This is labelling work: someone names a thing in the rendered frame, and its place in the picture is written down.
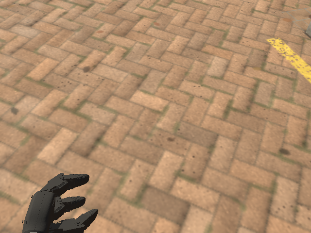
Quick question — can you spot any left robot hand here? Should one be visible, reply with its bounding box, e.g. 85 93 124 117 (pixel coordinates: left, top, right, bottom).
22 173 98 233

